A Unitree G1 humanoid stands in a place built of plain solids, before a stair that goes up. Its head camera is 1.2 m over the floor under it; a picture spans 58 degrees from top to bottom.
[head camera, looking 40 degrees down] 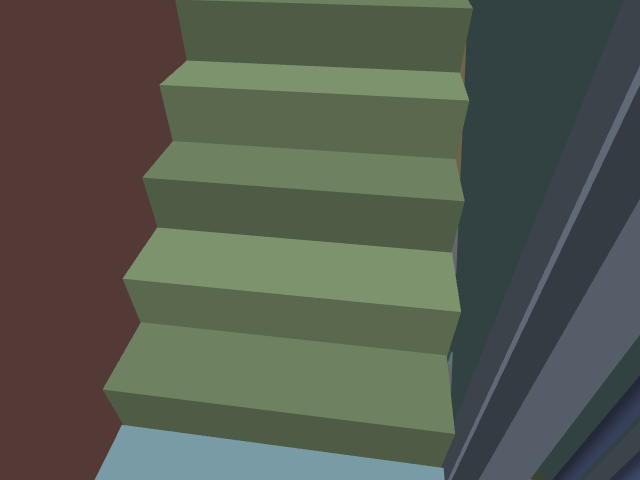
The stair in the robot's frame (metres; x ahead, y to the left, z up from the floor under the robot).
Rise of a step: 0.18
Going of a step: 0.22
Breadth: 0.90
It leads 8 degrees to the right of straight ahead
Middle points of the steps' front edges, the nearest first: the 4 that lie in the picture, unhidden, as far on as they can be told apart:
0.55 0.12 0.18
0.78 0.09 0.36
1.00 0.06 0.55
1.22 0.03 0.73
